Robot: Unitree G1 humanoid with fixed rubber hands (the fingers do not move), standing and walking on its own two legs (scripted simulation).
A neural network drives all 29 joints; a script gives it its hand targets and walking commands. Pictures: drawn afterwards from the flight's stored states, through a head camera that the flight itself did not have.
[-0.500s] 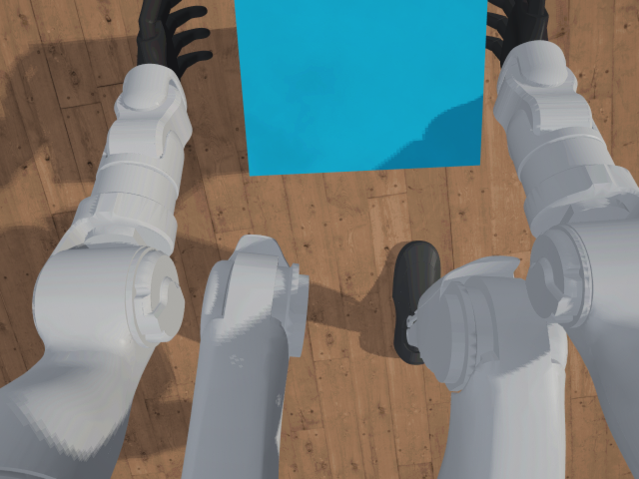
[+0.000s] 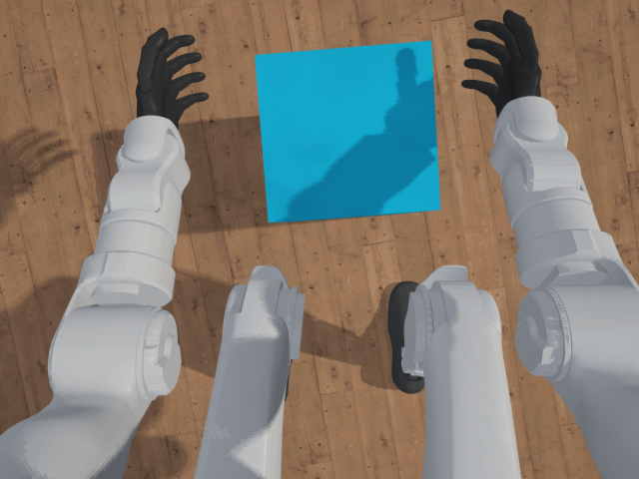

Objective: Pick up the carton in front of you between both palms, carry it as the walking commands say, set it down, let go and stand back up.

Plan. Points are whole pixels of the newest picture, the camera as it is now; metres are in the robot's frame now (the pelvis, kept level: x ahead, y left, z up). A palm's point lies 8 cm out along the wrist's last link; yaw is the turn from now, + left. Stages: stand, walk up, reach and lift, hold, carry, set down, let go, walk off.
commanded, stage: set down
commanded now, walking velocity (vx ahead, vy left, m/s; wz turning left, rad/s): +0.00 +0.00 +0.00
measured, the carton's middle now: (343, 151) +0.48 -0.01 -0.30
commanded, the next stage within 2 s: let go in 0.70 s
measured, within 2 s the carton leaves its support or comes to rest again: neither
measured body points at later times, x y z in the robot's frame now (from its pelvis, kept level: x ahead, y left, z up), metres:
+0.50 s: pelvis +0.02 -0.01 +0.13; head +0.31 -0.02 +0.48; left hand +0.50 +0.21 +0.03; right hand +0.52 -0.19 +0.02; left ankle +0.08 +0.12 -0.39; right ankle +0.12 -0.14 -0.39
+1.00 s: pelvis +0.06 -0.01 +0.26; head +0.31 -0.02 +0.64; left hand +0.44 +0.21 +0.14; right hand +0.44 -0.22 +0.13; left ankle +0.08 +0.12 -0.39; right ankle +0.12 -0.14 -0.39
